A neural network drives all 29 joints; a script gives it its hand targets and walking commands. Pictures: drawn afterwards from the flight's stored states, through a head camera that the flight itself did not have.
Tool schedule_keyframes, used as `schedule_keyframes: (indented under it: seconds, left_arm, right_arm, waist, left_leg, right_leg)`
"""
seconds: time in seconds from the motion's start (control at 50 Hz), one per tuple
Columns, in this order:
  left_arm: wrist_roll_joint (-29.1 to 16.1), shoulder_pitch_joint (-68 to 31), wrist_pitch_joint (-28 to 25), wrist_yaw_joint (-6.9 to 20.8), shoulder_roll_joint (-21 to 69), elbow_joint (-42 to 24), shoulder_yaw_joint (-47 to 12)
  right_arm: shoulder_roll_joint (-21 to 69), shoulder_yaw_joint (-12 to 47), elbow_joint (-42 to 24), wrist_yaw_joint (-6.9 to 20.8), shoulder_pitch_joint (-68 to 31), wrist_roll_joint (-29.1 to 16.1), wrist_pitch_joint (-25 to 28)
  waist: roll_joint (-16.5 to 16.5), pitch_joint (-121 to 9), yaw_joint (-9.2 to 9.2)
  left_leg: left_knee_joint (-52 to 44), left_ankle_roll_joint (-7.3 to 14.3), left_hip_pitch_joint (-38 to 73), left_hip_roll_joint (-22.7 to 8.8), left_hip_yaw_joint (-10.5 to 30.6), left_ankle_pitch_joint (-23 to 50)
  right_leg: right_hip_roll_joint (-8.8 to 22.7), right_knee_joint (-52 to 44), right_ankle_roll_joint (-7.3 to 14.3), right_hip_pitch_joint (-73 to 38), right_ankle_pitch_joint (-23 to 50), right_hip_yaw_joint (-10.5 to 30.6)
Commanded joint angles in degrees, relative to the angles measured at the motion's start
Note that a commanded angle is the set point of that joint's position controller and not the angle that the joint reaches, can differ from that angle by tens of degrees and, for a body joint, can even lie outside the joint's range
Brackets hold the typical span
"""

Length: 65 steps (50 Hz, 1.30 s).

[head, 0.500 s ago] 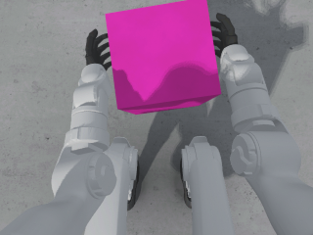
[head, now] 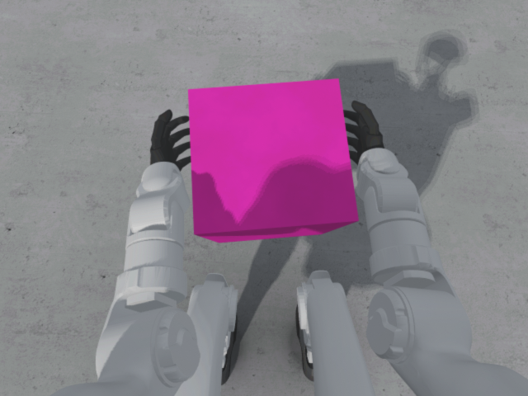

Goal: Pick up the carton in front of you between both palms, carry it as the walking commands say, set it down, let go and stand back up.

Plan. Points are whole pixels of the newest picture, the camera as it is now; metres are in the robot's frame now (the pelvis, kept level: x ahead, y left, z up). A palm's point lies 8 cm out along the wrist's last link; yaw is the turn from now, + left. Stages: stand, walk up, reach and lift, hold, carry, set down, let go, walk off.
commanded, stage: reach and lift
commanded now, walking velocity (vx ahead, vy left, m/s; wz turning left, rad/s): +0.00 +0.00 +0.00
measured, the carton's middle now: (267, 176) +0.46 -0.01 -0.12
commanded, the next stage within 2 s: hold in 1.94 s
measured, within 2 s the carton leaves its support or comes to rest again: neither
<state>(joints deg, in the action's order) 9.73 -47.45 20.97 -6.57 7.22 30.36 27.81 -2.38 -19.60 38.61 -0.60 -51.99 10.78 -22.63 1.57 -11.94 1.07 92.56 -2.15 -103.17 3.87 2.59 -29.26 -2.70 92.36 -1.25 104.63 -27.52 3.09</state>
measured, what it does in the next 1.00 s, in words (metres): rises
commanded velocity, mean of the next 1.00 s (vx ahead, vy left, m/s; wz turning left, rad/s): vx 0.00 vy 0.00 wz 0.00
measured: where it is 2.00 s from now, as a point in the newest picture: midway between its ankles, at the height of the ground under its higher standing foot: (266, 355)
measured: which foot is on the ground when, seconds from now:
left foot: down 0.00-1.00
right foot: down 0.00-1.00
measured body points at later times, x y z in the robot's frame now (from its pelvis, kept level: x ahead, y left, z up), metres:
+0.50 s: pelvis +0.05 +0.00 +0.14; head +0.15 -0.01 +0.58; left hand +0.42 +0.15 +0.11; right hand +0.42 -0.16 +0.10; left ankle +0.09 +0.13 -0.51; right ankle +0.10 -0.12 -0.51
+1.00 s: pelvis +0.08 +0.00 +0.23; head +0.05 +0.00 +0.68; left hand +0.39 +0.15 +0.25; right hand +0.38 -0.15 +0.24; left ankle +0.09 +0.13 -0.51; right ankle +0.10 -0.12 -0.51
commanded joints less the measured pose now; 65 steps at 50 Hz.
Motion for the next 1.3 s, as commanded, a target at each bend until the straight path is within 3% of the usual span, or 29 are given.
schedule_keyframes:
  seconds: [0.0, 0.24, 0.52, 0.74, 0.86, 1.04, 1.16, 1.28]
  left_arm:
    - [-9.50, -35.80, 0.55, 16.27, 59.37, 4.58, -37.60]
    - [-7.00, -23.72, -0.54, 17.41, 59.96, 7.18, -36.67]
    - [-5.17, -8.29, -0.20, 18.22, 60.91, 4.94, -39.75]
    - [-5.67, 2.68, 4.09, 19.17, 59.88, 0.56, -43.42]
    - [-6.79, 7.06, 8.27, 19.73, 59.75, -3.58, -45.20]
    - [-3.57, 4.14, 12.67, 20.94, 57.72, -1.70, -38.32]
    - [-4.19, -1.99, 12.18, 21.62, 59.35, -2.57, -38.88]
    - [-4.02, -2.50, 12.39, 21.67, 58.73, -2.67, -39.12]
  right_arm:
    - [64.75, 31.19, -1.44, 14.30, -32.39, -10.41, 1.53]
    - [66.45, 29.12, -0.60, 13.15, -20.57, -7.15, 2.94]
    - [68.10, 33.13, -5.70, 13.19, -7.00, -6.57, 2.73]
    - [67.53, 36.72, -11.71, 13.32, 3.81, -7.55, -1.54]
    - [66.58, 39.00, -17.73, 13.49, 7.26, -8.75, -6.21]
    - [64.63, 31.78, -14.74, 14.90, 4.85, -5.90, -10.85]
    - [66.14, 32.30, -15.93, 15.72, -1.45, -6.30, -10.32]
    - [66.27, 32.72, -15.90, 15.53, -1.75, -5.98, -10.57]
  waist:
    - [-4.67, -52.94, -0.16]
    - [-3.08, -40.51, -0.76]
    - [-2.13, -29.23, -0.64]
    - [-1.85, -17.89, -1.00]
    - [-1.46, -11.25, -1.20]
    - [-0.74, 3.06, -1.21]
    - [-0.88, -1.05, -1.15]
    - [-1.37, -1.99, -1.20]
  left_leg:
    - [-12.80, 0.43, 29.20, 6.88, -5.00, 11.97]
    - [-26.12, 1.18, 40.66, 6.19, -2.45, 11.56]
    - [-43.52, 2.00, 62.42, 4.09, 0.96, 18.97]
    - [-57.83, 2.28, 81.18, 2.37, 2.47, 28.50]
    - [-65.07, 2.22, 90.24, 1.65, 2.78, 30.78]
    - [-70.97, 2.79, 90.60, 0.64, 2.22, 16.80]
    - [-70.46, 2.86, 92.48, 0.44, 1.86, 16.78]
    - [-71.00, 2.85, 93.52, 0.60, 1.56, 16.98]
  right_leg:
    - [-6.76, -12.62, 0.43, -39.52, 13.00, -4.87]
    - [-6.03, -26.06, 1.20, -52.98, 12.77, -1.88]
    - [-4.77, -42.67, 1.72, -72.47, 19.89, 0.76]
    - [-3.27, -56.70, 1.37, -88.60, 28.50, 1.67]
    - [-2.77, -64.21, 1.19, -96.33, 29.57, 1.58]
    - [-2.12, -69.54, 2.02, -96.89, 16.08, 0.75]
    - [-2.02, -69.16, 2.05, -98.59, 15.77, 0.35]
    - [-2.02, -69.79, 1.72, -99.96, 16.17, 0.37]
